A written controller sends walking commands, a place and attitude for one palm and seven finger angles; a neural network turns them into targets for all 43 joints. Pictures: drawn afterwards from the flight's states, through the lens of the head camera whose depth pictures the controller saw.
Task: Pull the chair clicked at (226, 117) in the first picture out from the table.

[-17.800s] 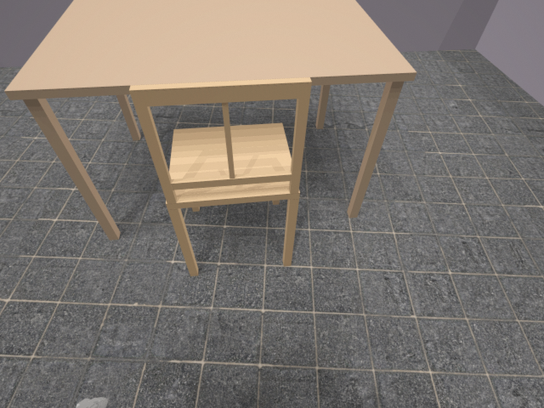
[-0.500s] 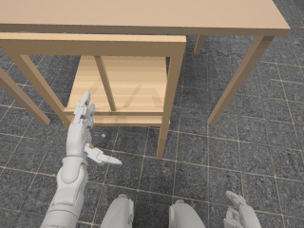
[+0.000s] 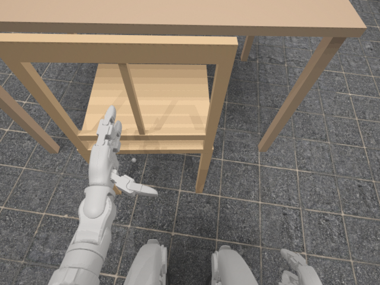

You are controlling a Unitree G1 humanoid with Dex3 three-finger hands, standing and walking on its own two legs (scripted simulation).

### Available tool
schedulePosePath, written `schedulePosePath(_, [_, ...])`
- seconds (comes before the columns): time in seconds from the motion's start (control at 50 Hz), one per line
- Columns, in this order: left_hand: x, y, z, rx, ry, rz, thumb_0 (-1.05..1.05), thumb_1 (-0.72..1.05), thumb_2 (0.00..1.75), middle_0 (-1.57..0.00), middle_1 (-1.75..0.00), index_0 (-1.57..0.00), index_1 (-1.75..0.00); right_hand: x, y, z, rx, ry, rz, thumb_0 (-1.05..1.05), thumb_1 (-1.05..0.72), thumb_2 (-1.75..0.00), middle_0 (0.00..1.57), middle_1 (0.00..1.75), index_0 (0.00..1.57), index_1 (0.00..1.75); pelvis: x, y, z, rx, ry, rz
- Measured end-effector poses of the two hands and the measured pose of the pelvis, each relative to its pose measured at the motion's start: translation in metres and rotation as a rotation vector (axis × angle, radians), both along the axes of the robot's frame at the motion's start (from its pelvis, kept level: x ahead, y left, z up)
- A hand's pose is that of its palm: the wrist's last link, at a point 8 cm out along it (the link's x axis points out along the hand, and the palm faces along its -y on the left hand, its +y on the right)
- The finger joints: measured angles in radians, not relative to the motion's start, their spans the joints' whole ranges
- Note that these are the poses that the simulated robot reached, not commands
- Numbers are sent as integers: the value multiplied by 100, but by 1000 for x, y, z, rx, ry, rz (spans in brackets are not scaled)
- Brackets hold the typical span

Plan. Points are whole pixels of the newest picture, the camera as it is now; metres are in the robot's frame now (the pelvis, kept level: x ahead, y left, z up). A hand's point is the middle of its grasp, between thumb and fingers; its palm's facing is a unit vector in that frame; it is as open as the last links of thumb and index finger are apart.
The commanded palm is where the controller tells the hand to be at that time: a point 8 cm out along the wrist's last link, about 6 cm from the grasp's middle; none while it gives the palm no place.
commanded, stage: aim the fingers beside a spindle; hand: left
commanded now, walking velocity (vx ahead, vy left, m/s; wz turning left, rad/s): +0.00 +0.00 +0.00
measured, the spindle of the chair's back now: (134, 103) +0.51 +0.14 +0.02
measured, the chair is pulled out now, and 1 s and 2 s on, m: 0.00 0.00 0.00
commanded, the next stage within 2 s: push the fingers through the gap in 0.26 s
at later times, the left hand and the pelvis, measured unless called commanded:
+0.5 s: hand (138, 159) +0.36 +0.12 +0.02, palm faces +0.01 -1.00 -0.02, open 17.0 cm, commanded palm +0.35 +0.17 +0.02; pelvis +0.00 +0.00 +0.00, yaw +0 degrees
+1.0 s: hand (142, 137) +0.41 +0.11 +0.03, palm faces +0.04 -1.00 -0.03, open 17.0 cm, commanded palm +0.39 +0.17 +0.02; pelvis +0.00 +0.00 +0.00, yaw +0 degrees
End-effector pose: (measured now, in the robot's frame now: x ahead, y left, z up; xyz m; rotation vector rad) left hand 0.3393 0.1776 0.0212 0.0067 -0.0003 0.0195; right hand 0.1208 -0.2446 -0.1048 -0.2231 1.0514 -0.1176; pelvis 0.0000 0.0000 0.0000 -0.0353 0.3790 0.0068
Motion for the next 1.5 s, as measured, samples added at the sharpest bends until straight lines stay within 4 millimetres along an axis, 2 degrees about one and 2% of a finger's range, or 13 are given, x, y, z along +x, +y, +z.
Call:
schedulePosePath(0.26, [-5, -4, 0, 0, -8, -12, -1, -50, 30, -6, -8, -6, -8, 12, 5, 5, -7, -31, 19, 1, -91, -89, 20, 30, 20, 30, -1, 5, 0, -6, -6, 4])
schedulePosePath(0.52, [4, -8, 1, 11, -13, -7, -1, -50, 30, -6, -8, -6, -8, 11, 7, 1, 4, -21, 24, 1, -91, -89, 20, 30, 20, 30, -3, 3, -2, -5, -3, 6])
schedulePosePath(0.68, [23, -4, 4, 11, -22, 6, -1, -50, 30, -6, -8, -6, -8, -1, 0, -3, -6, 12, 1, 1, -91, -89, 20, 30, 20, 30, -3, 1, -2, -5, 5, 4])
schedulePosePath(0.92, [45, -12, 7, 10, -22, 8, -1, -50, 30, -6, -8, -6, -8, -27, -10, -5, -14, 75, -45, 1, -91, -89, 20, 30, 20, 30, -2, -1, -1, 0, 16, -5])
schedulePosePath(1.5, [101, -5, 7, 12, -20, 34, -1, -50, 30, -6, -8, -6, -8, -74, -10, -13, -19, 205, -95, 1, -91, -89, 20, 30, 20, 30, -4, 2, -7, -7, 55, -13])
